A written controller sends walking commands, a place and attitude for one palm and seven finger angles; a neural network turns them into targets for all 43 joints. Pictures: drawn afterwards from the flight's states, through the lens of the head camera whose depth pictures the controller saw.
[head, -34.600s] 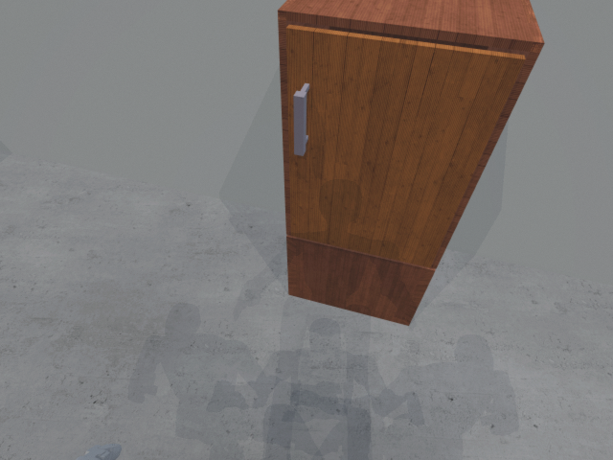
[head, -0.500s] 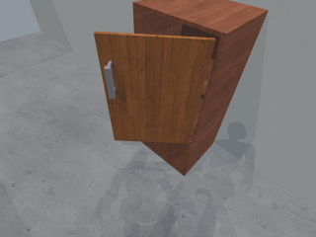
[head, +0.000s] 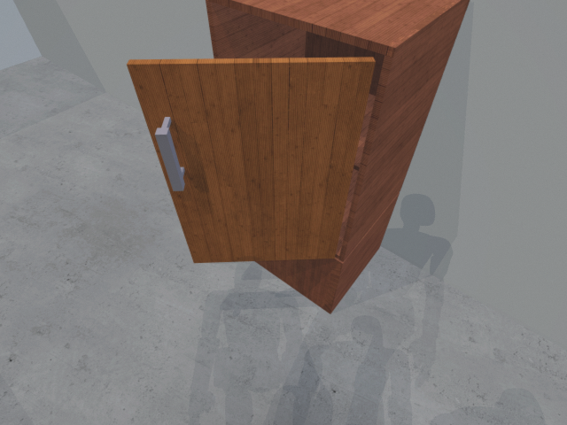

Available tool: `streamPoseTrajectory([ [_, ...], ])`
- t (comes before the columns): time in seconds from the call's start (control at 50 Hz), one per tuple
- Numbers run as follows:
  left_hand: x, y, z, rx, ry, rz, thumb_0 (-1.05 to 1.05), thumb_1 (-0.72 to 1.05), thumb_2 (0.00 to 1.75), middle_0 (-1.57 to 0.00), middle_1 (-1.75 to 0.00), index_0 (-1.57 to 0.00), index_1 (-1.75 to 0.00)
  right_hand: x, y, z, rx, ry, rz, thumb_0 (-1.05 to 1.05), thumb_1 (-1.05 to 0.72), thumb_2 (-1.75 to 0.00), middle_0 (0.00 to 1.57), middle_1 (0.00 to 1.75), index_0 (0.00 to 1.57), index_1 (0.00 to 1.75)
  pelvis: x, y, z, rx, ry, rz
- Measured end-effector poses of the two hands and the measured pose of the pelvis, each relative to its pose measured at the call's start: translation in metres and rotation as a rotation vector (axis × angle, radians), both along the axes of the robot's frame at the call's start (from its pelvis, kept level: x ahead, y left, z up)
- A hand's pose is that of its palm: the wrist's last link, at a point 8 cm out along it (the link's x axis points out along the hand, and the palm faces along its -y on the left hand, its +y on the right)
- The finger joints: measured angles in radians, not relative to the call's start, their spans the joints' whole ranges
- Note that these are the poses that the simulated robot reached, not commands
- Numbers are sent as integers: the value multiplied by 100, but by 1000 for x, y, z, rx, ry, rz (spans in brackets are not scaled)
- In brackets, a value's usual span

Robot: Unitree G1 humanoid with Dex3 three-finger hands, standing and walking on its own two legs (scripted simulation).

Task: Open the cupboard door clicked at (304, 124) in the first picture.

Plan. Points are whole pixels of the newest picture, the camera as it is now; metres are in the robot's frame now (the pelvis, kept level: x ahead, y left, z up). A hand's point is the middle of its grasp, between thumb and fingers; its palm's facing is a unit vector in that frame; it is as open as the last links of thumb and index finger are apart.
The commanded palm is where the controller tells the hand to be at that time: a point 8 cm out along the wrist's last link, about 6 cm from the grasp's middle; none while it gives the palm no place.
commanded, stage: shuffle to correct the standing spot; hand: left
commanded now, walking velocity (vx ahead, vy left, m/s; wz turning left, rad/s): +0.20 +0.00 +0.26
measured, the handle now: (173, 154) +0.58 +0.25 +0.05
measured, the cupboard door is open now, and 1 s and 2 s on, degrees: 41 41 41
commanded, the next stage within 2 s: come to a stop and stand still in 0.02 s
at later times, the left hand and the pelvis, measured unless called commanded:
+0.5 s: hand out of the picture +0.07 +0.22 -0.17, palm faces +0.06 -0.97 -0.22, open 7.4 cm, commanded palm none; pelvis +0.05 +0.03 +0.00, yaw +1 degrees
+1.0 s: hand out of the picture +0.03 +0.20 -0.17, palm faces +0.08 -0.98 -0.17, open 7.3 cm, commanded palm none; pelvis +0.03 +0.03 +0.01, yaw +3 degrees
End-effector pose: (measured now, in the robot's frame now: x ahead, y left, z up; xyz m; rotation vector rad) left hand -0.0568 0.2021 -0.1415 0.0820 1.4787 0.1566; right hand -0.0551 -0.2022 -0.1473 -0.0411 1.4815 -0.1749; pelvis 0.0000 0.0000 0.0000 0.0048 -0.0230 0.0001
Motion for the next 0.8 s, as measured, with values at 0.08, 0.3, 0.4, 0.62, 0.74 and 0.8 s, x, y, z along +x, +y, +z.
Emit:
streamPoseTrajectory([
  [0.08,26,-1,2,17,-87,61,0,91,89,-20,-30,-20,-30,30,-2,1,7,18,54,0,-91,-90,20,30,20,30,17,1,2,-20,4,43],
  [0.3,55,21,-19,-40,10,87,0,91,89,-20,-30,-20,-30,174,0,12,-125,-214,146,2,-94,-90,20,30,19,30,67,36,-7,-21,-10,53],
  [0.4,84,46,-16,3,1,35,0,91,89,-20,-30,-20,-30,199,14,18,-122,-272,145,1,-93,-90,20,30,20,30,65,38,-3,-7,-6,27],
  [0.62,129,60,11,143,-236,-19,0,91,89,-19,-30,-20,-30,170,-12,-1,-55,-247,107,0,-92,-90,20,30,20,30,36,11,-6,-3,-5,34],
  [0.74,114,40,18,96,-213,-14,0,91,89,-19,-30,-20,-30,136,-23,10,-51,-176,94,0,-92,-90,20,30,20,30,38,8,7,-8,-3,35],
  [0.8,110,36,13,65,-200,-3,0,91,89,-20,-30,-20,-30,118,-22,13,-69,-134,97,0,-91,-90,20,30,20,30,38,11,8,-12,1,41],
])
